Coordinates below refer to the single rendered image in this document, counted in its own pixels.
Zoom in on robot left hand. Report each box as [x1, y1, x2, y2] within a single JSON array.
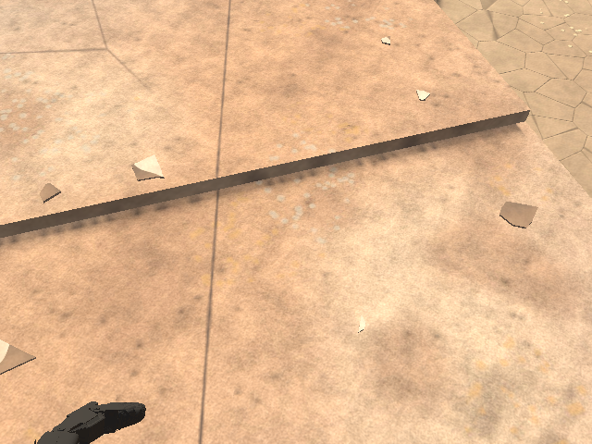
[[34, 401, 146, 444]]

